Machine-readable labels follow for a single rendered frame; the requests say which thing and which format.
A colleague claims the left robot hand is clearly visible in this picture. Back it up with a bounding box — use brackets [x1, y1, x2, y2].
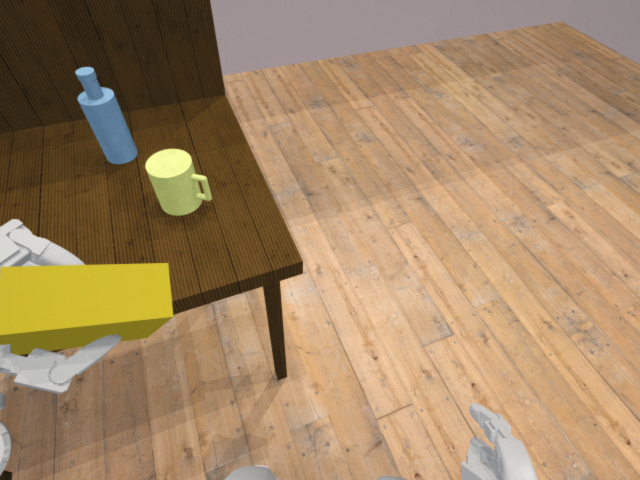
[0, 219, 122, 394]

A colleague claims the table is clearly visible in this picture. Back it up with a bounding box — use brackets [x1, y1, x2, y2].
[0, 0, 303, 480]

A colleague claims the sponge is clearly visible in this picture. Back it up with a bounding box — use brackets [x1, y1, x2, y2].
[0, 263, 173, 355]

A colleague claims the right robot hand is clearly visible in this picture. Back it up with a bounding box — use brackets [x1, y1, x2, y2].
[461, 403, 538, 480]

